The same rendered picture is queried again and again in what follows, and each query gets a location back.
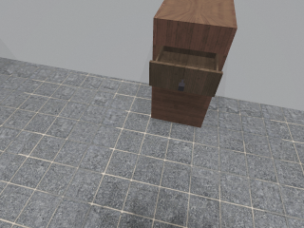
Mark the handle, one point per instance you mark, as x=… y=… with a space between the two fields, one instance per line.
x=181 y=85

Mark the drawer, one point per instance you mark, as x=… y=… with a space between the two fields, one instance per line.
x=199 y=70

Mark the cabinet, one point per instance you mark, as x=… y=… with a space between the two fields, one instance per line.
x=202 y=25

